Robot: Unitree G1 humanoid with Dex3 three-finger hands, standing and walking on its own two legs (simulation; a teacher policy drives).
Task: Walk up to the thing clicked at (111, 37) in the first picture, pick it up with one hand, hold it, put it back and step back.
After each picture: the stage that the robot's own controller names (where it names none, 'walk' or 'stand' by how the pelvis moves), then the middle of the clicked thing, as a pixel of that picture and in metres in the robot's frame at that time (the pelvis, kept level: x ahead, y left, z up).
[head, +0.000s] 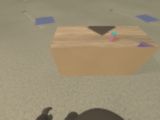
stand; (112, 36) +0.97 -0.23 -0.05
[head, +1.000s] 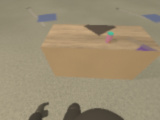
walk; (109, 37) +0.87 -0.14 -0.02
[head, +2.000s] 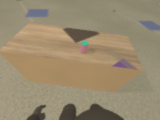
walk; (84, 47) +0.63 +0.10 -0.02
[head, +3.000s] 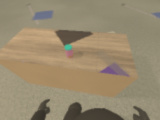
stand; (69, 51) +0.55 +0.23 -0.01
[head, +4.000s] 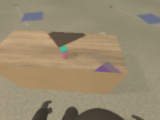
stand; (64, 53) +0.55 +0.26 -0.04
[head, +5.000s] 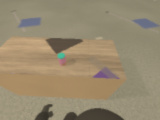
stand; (62, 59) +0.51 +0.27 -0.05
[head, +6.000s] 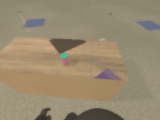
stand; (65, 59) +0.51 +0.26 -0.05
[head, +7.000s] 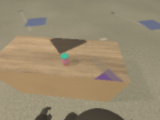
stand; (65, 59) +0.50 +0.25 -0.05
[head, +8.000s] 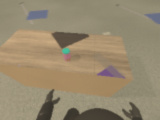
rise first; (66, 54) +0.52 +0.24 -0.05
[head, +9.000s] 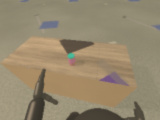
go down; (71, 59) +0.52 +0.24 -0.05
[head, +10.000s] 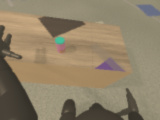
go down; (60, 45) +0.54 +0.22 +0.00
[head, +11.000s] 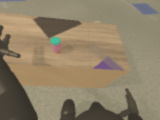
approach; (56, 46) +0.53 +0.23 +0.02
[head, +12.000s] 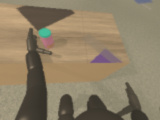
close in; (47, 39) +0.53 +0.24 +0.05
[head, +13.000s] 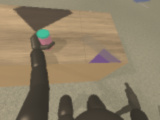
lift; (45, 40) +0.52 +0.24 +0.06
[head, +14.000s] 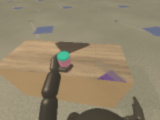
lift; (65, 62) +0.31 +0.17 +0.19
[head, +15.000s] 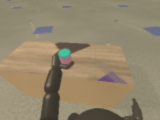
hold; (66, 59) +0.33 +0.17 +0.19
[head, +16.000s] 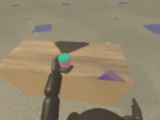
hold; (65, 63) +0.33 +0.18 +0.15
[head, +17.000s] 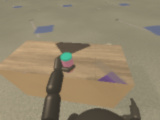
hold; (67, 63) +0.33 +0.17 +0.16
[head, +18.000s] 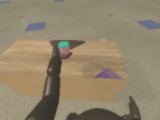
crouch; (65, 51) +0.43 +0.18 +0.16
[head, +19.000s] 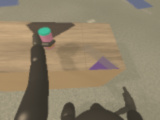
lower; (47, 39) +0.52 +0.24 +0.11
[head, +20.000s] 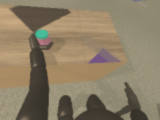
lower; (44, 40) +0.52 +0.24 +0.05
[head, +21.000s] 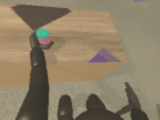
lower; (45, 40) +0.52 +0.24 +0.05
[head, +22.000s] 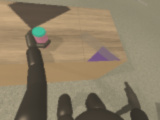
lower; (41, 38) +0.53 +0.25 +0.06
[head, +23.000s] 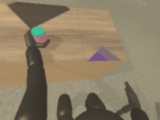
lower; (40, 38) +0.53 +0.25 +0.06
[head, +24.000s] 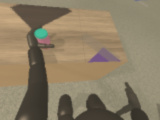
open; (44, 40) +0.53 +0.24 +0.05
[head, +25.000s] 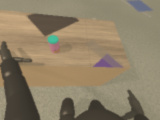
sink last; (54, 44) +0.52 +0.23 +0.03
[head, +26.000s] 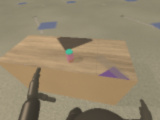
stand; (69, 56) +0.54 +0.24 +0.01
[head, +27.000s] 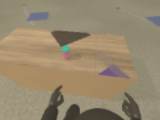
stand; (66, 53) +0.51 +0.24 +0.02
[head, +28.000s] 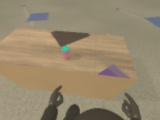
stand; (66, 53) +0.52 +0.23 +0.02
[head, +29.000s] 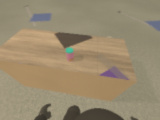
stand; (70, 54) +0.53 +0.22 -0.01
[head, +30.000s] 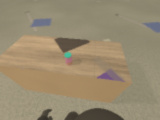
stand; (68, 59) +0.53 +0.23 -0.05
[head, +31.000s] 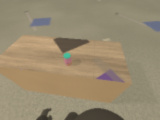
stand; (67, 59) +0.52 +0.24 -0.05
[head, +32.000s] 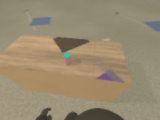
stand; (67, 59) +0.52 +0.24 -0.05
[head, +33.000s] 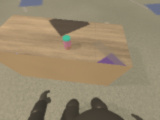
walk; (67, 42) +0.59 +0.23 -0.03
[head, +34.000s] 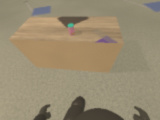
walk; (71, 29) +0.86 +0.31 -0.03
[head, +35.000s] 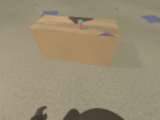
stand; (80, 24) +1.17 +0.23 -0.03
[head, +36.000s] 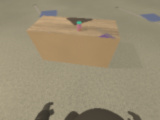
stand; (79, 26) +1.13 +0.22 -0.05
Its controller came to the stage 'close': yes
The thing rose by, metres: 0.22
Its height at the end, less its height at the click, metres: +0.00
